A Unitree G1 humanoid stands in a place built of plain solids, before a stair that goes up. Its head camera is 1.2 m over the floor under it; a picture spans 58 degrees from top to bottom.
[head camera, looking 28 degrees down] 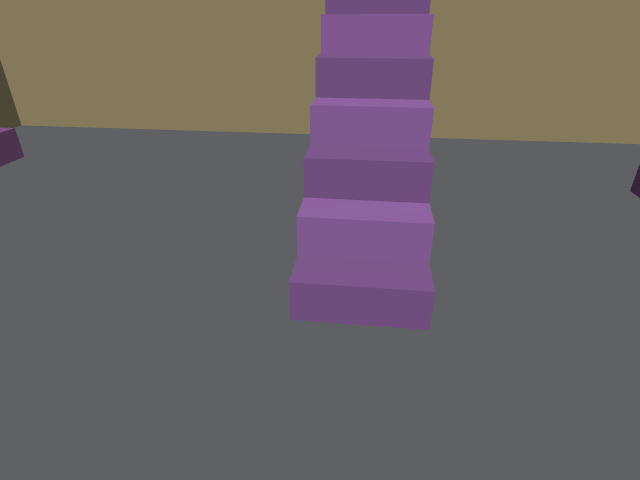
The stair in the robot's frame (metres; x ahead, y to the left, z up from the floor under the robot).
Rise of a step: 0.20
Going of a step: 0.23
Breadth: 0.60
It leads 7 degrees to the right of straight ahead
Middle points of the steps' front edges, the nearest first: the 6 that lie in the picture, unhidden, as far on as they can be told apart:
1.48 -0.17 0.20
1.70 -0.19 0.39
1.93 -0.22 0.59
2.16 -0.25 0.79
2.38 -0.27 0.98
2.61 -0.30 1.18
